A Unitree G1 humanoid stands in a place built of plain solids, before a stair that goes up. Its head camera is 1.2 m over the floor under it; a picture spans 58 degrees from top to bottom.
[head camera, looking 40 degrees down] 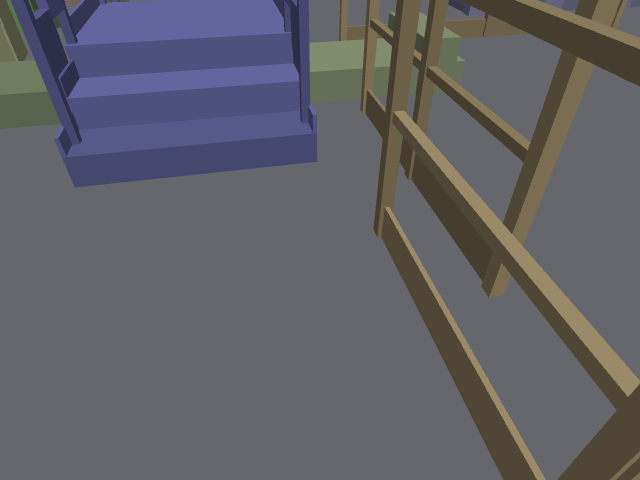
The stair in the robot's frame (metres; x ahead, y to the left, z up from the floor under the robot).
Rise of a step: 0.17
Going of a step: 0.30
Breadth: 1.25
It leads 12 degrees to the left of straight ahead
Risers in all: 3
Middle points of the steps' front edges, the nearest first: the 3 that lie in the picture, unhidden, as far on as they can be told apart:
1.97 0.63 0.17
2.26 0.69 0.34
2.56 0.75 0.51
